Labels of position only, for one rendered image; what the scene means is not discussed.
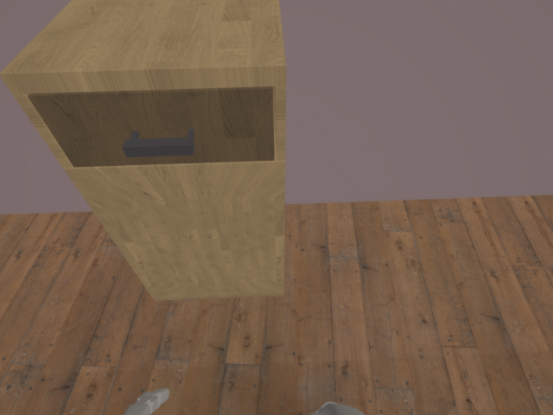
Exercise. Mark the cabinet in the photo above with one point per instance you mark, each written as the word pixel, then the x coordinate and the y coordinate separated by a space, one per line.
pixel 188 230

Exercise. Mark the robot left hand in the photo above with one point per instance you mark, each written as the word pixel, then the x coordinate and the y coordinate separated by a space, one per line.
pixel 148 402

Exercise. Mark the handle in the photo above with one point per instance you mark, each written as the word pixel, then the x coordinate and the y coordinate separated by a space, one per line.
pixel 173 146

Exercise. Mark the drawer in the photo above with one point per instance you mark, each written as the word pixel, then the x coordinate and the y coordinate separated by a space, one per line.
pixel 234 124

